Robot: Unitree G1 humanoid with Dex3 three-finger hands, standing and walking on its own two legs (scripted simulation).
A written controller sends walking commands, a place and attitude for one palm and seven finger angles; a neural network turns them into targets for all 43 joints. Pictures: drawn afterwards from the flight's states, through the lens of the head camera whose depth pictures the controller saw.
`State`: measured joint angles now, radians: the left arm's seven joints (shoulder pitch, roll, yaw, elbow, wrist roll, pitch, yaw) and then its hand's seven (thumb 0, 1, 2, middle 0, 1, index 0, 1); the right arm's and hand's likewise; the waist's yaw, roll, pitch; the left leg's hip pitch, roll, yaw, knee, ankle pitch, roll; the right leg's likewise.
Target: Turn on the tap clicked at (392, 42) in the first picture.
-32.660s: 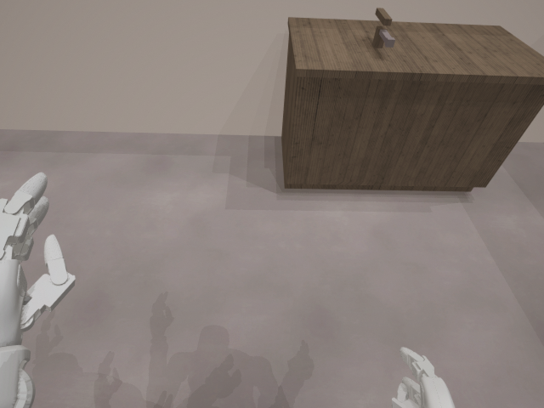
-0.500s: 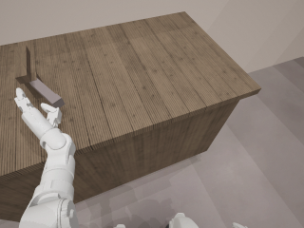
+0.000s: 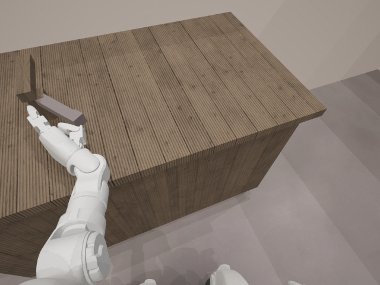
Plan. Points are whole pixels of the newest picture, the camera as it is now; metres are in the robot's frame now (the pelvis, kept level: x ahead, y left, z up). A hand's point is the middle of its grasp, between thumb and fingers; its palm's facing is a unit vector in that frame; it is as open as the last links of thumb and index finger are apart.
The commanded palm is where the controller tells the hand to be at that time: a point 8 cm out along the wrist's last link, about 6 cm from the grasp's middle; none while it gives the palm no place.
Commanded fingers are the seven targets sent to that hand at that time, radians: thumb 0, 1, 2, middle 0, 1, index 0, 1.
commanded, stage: push the lever round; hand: left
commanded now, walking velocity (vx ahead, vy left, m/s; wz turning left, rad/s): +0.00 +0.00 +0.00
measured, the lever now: (76, 119) +0.46 +0.25 +0.06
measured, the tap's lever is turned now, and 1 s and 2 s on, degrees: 37 63 78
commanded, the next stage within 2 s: lift the hand up off the lever in 1.18 s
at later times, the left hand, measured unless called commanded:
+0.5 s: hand (97, 116) +0.48 +0.21 +0.06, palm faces +0.84 -0.54 -0.12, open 7.4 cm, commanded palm +0.42 +0.22 +0.06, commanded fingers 0.00 0.90 0.90 -0.15 -0.15 -0.15 -0.15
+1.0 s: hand (101, 110) +0.50 +0.20 +0.06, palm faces +0.85 -0.51 -0.15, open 7.5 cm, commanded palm +0.44 +0.21 +0.06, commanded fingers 0.00 0.90 0.90 -0.15 -0.15 -0.15 -0.15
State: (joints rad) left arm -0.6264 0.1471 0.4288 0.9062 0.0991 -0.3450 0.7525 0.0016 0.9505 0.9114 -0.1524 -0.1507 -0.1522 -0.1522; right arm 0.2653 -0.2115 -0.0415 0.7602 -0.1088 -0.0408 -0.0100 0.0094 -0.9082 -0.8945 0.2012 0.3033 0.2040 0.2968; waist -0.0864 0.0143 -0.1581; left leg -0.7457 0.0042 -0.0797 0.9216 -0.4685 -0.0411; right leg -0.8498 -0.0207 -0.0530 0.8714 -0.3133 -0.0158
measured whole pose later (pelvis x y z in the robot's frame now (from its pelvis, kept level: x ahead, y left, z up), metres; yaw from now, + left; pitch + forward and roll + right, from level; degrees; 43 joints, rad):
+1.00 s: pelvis +0.00 -0.01 -0.01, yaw +0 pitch +21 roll +0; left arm -0.92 0.21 0.54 1.15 0.21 -0.26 0.96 0.00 0.98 0.94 -0.15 -0.15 -0.15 -0.15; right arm 0.31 -0.21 -0.05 0.79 -0.16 -0.03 0.06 0.01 -0.91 -0.89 0.20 0.30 0.20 0.30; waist -0.15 0.02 -0.18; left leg -0.85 0.02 -0.09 0.94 -0.47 -0.06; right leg -0.96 0.00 -0.06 0.89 -0.31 -0.04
